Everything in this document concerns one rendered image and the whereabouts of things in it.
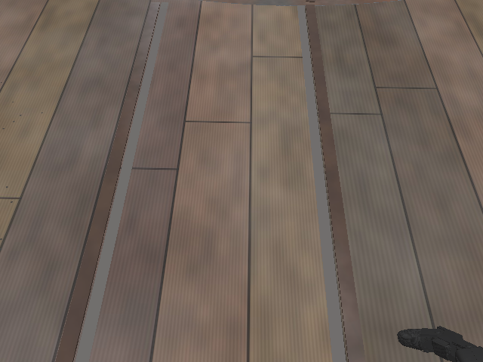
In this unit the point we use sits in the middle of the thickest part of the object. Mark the right robot hand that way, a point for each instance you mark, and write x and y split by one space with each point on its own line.
443 342

